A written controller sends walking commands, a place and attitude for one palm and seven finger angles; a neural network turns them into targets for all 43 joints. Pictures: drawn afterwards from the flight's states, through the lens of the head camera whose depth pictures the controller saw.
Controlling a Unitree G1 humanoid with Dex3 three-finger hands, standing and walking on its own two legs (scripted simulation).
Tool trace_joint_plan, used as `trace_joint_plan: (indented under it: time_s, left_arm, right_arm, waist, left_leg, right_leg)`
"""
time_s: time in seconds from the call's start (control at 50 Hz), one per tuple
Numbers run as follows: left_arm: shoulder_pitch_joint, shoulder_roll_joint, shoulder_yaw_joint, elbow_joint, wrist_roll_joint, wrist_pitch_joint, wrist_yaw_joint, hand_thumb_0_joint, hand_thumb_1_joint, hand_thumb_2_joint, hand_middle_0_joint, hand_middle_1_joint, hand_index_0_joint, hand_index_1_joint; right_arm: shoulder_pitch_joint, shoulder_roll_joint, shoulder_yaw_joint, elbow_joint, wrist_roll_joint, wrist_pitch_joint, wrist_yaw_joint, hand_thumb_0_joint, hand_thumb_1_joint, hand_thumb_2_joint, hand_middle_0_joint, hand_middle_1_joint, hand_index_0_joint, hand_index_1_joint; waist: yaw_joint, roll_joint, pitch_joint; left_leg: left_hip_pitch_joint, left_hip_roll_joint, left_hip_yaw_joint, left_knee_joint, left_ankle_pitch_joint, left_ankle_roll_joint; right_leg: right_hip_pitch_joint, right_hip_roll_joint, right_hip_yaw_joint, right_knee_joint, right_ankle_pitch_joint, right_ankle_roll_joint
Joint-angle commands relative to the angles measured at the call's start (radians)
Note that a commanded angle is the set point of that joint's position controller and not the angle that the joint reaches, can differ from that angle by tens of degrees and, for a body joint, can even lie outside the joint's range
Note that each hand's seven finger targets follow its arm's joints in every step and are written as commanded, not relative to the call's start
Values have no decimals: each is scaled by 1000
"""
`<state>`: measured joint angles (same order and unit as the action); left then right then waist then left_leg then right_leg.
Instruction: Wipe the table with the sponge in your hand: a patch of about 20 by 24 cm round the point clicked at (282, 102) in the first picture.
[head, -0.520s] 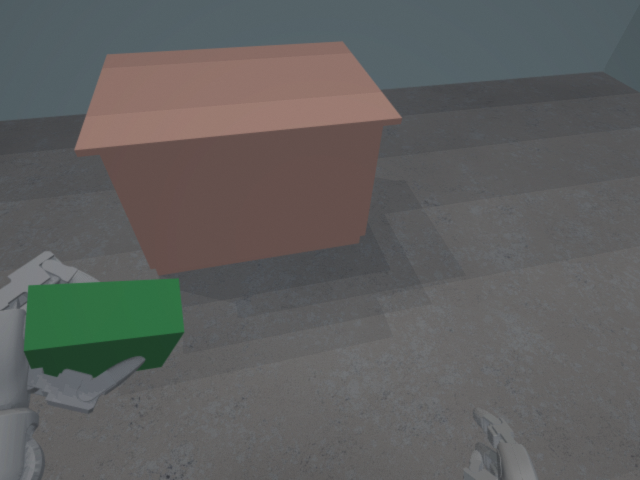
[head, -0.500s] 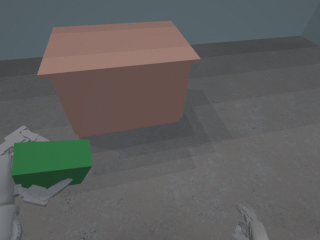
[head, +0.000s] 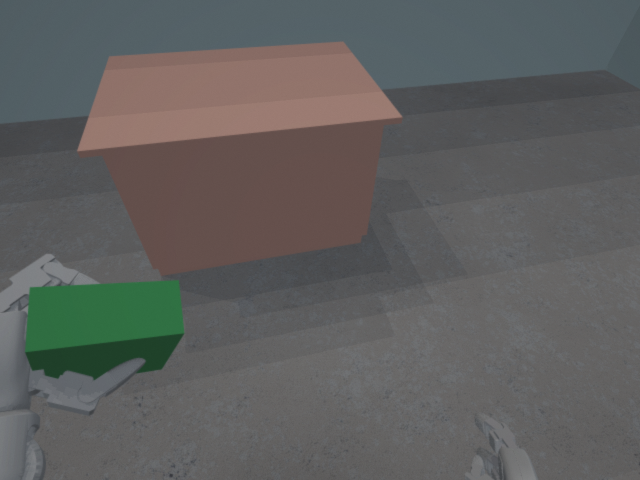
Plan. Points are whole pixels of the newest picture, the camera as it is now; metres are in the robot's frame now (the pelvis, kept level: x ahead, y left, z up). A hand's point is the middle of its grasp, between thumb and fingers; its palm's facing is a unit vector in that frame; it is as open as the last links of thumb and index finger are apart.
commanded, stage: walk to a spot facing it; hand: left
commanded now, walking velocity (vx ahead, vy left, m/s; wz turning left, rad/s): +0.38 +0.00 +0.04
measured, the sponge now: (128, 333) +0.22 +0.21 +0.14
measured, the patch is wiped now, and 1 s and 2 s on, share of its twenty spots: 0.00 0.00 0.00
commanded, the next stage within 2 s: turn to face it in 1.32 s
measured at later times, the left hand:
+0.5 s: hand (92, 285) +0.27 +0.26 +0.15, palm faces +0.48 -0.81 -0.34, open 9.6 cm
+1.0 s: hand (216, 185) +0.43 +0.17 +0.16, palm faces +0.38 -0.78 -0.49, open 9.6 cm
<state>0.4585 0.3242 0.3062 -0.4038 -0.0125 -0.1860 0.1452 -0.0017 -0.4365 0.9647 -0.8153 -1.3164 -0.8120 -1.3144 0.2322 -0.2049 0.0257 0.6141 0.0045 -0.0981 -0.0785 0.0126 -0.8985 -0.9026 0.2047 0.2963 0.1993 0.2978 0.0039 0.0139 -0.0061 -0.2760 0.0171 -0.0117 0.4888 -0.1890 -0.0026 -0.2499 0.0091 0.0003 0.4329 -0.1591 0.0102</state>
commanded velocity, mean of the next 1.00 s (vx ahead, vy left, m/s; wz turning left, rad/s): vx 0.37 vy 0.00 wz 0.09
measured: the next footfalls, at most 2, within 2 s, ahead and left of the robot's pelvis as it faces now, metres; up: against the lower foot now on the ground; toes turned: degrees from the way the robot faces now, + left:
right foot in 0.84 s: +0.29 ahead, -0.14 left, +0.00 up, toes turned -9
left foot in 1.32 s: +0.42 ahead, +0.08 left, +0.00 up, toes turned +19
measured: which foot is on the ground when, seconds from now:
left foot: down 0.00-0.84, up 0.86-1.00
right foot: down 0.00-0.46, up 0.48-0.82, down 0.84-1.00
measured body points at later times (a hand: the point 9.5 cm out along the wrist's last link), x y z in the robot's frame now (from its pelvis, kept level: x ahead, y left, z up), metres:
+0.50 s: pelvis +0.07 +0.01 -0.02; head +0.06 +0.02 +0.43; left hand +0.23 +0.30 +0.17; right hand +0.21 -0.23 -0.10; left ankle +0.07 +0.11 -0.74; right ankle +0.04 -0.12 -0.72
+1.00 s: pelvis +0.21 -0.07 -0.01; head +0.25 -0.08 +0.43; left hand +0.40 +0.21 +0.19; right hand +0.38 -0.31 -0.12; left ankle +0.17 +0.07 -0.63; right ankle +0.25 -0.13 -0.74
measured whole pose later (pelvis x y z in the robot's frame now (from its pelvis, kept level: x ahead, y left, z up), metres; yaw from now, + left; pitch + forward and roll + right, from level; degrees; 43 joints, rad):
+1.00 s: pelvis +0.21 -0.07 -0.01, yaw +3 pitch -1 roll +0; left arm 0.47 0.36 0.38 -0.51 -0.01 -0.22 0.12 0.00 -0.44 0.97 -0.82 -1.32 -0.81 -1.32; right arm 0.16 -0.24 -0.03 0.66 0.00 -0.05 -0.06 0.01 -0.90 -0.90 0.20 0.30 0.20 0.30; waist -0.04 0.04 0.10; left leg -0.55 0.08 0.03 1.36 -0.36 -0.02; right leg -0.32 -0.04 -0.23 0.63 -0.29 -0.08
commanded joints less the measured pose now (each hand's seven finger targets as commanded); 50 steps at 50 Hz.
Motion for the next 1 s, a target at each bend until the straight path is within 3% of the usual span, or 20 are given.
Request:
trace_joint_plan:
  time_s: [0.0, 0.06, 0.22, 0.3, 0.32, 0.4, 0.42, 0.44, 0.46, 0.48, 0.52, 0.58, 0.72, 0.78, 0.8, 0.82, 0.84, 0.88, 0.92, 0.98]
  left_arm:
    - [-88, 175, 112, -220, -8, -70, 25, 0, 100, 1300, -1200, -1600, -1200, -1600]
    - [-108, 173, 110, -240, -3, -59, 32, 0, 100, 1300, -1200, -1600, -1200, -1600]
    - [-109, 148, 100, -231, 7, -61, 33, 0, 100, 1300, -1200, -1600, -1200, -1600]
    - [-165, 207, 131, -239, 6, -77, 40, 0, 100, 1300, -1200, -1600, -1200, -1600]
    - [-173, 209, 135, -244, 5, -84, 44, 0, 100, 1300, -1200, -1600, -1200, -1600]
    - [-142, 215, 154, -288, -3, -89, 44, 0, 100, 1300, -1200, -1600, -1200, -1600]
    - [-141, 197, 149, -326, -13, -98, 42, 0, 100, 1300, -1200, -1600, -1200, -1600]
    - [-136, 189, 144, -378, -19, -118, 46, 0, 100, 1300, -1200, -1600, -1200, -1600]
    - [-149, 213, 142, -352, -7, -125, 43, 0, 100, 1300, -1200, -1600, -1200, -1600]
    - [-160, 205, 135, -331, 2, -119, 40, 0, 100, 1300, -1200, -1600, -1200, -1600]
    - [-138, 183, 116, -328, 3, -109, 33, 0, 100, 1300, -1200, -1600, -1200, -1600]
    - [-85, 158, 107, -327, 8, -93, 26, 0, 100, 1300, -1200, -1600, -1200, -1600]
    - [-65, 193, 157, -270, 0, -79, 12, 0, 100, 1300, -1200, -1600, -1200, -1600]
    - [-65, 209, 173, -262, -3, -66, 12, 0, 100, 1300, -1200, -1600, -1200, -1600]
    - [-66, 228, 181, -262, 3, -59, 12, 0, 100, 1300, -1200, -1600, -1200, -1600]
    - [-73, 274, 218, -283, 5, -62, 19, 0, 100, 1300, -1200, -1600, -1200, -1600]
    - [-92, 324, 286, -309, -9, -82, 28, 0, 100, 1300, -1200, -1600, -1200, -1600]
    - [-38, 306, 274, -329, -21, -100, 13, 0, 100, 1300, -1200, -1600, -1200, -1600]
    - [13, 264, 259, -327, -15, -107, 10, 0, 100, 1300, -1200, -1600, -1200, -1600]
    - [6, 251, 244, -345, -18, -109, 15, 0, 100, 1300, -1200, -1600, -1200, -1600]
  right_arm:
    - [-101, -115, -44, -153, -9, -49, -7, 0, -900, -900, 200, 300, 200, 300]
    - [-110, -124, -51, -159, -14, -41, -18, 0, -900, -900, 200, 300, 200, 300]
    - [-105, -117, -48, -151, -16, -31, -24, 0, -900, -900, 200, 300, 200, 300]
    - [-99, -97, -46, -135, -13, -39, -12, 0, -900, -900, 200, 300, 200, 300]
    - [-111, -100, -46, -134, -14, -43, -9, 0, -900, -900, 200, 300, 200, 300]
    - [-89, -87, -35, -132, -19, -26, -14, 0, -900, -900, 200, 300, 200, 300]
    - [-81, -115, -46, -140, -17, -30, -21, 0, -900, -900, 200, 300, 200, 300]
    - [-83, -131, -56, -146, -12, -34, -18, 0, -900, -900, 200, 300, 200, 300]
    - [-90, -102, -43, -136, -24, -47, -15, 0, -900, -900, 200, 300, 200, 300]
    - [-78, -95, -47, -121, -25, -57, -7, 0, -900, -900, 200, 300, 200, 300]
    - [-70, -109, -62, -103, -9, -68, 3, 0, -900, -900, 200, 300, 200, 300]
    - [-55, -110, -65, -104, -8, -77, 8, 0, -900, -900, 200, 300, 200, 300]
    - [-77, -96, -60, -125, -18, -71, -6, 0, -900, -900, 200, 300, 200, 300]
    - [-100, -93, -60, -127, -10, -55, -9, 0, -900, -900, 200, 300, 200, 300]
    - [-100, -81, -63, -127, -5, -46, -4, 0, -900, -900, 200, 300, 200, 300]
    - [-115, -58, -63, -151, -2, -39, 1, 0, -900, -900, 200, 300, 200, 300]
    - [-138, -80, -59, -160, -15, -46, 4, 0, -900, -900, 200, 300, 200, 300]
    - [-129, -94, -74, -126, -9, -28, 24, 0, -900, -900, 200, 300, 200, 300]
    - [-141, -81, -66, -117, -5, -1, 26, 0, -900, -900, 200, 300, 200, 300]
    - [-140, -92, -75, -128, -6, 17, 17, 0, -900, -900, 200, 300, 200, 300]
  waist:
    - [-1, 19, -90]
    - [-9, 36, -50]
    - [-16, 125, 17]
    - [-4, -218, 4]
    - [4, -174, -10]
    - [-28, -48, -33]
    - [-38, 134, -57]
    - [-36, 376, -92]
    - [-45, 338, -68]
    - [-50, 197, -13]
    - [-34, 116, -26]
    - [-25, 173, -46]
    - [-21, 208, -10]
    - [8, 122, -102]
    - [17, -25, -144]
    - [17, -288, -182]
    - [24, -232, -179]
    - [4, -147, -148]
    - [-4, -72, -109]
    - [-18, -71, -81]
  left_leg:
    - [-60, 47, -29, -120, -212, 25]
    - [-93, 59, -60, -105, -437, 52]
    - [-195, 126, -164, -98, -504, 97]
    - [-352, -5, 72, 359, -258, 23]
    - [-354, 20, 51, 398, -296, 16]
    - [69, 20, 120, 27, -137, 21]
    - [193, 107, -40, -111, -168, 67]
    - [344, 329, -372, -199, -112, 153]
    - [301, 420, -553, -249, -124, 214]
    - [277, 441, -558, -239, -59, 258]
    - [346, 387, -360, -180, 118, 242]
    - [299, 301, -144, -184, 169, 184]
    - [150, 277, 38, -181, 189, 138]
    - [37, 218, 107, 142, 194, 110]
    - [-87, 161, 146, 400, 87, 83]
    - [-358, 10, 158, 732, -293, 36]
    - [-418, 23, 13, 862, -360, 24]
    - [-440, 72, -36, 968, -240, 0]
    - [-444, 100, -15, 955, -154, -24]
    - [-434, 125, 7, 810, -102, -32]
  right_leg:
    - [63, -49, 53, -71, -203, -14]
    - [-24, -60, 76, -47, -434, -41]
    - [-26, -47, 36, 83, -420, -57]
    - [138, -324, 438, -147, -428, -210]
    - [151, -365, 451, -147, -360, -247]
    - [-84, -196, 103, 80, -252, -139]
    - [-185, -100, 15, 305, -208, -77]
    - [-381, -3, -95, 556, -394, -11]
    - [-454, -39, -14, 715, -448, -18]
    - [-510, -73, 25, 785, -402, -15]
    - [-576, -97, -2, 796, -337, 2]
    - [-494, -101, -73, 679, -225, 13]
    - [-192, -57, -203, 285, -119, 13]
    - [164, -11, -236, 104, -64, -6]
    - [294, -121, -77, 52, -84, -56]
    - [418, -384, 402, -43, 53, -182]
    - [344, -473, 542, -127, 19, -223]
    - [267, -467, 459, -150, -205, -210]
    - [196, -399, 213, -125, -38, -172]
    - [139, -381, 50, -131, 114, -155]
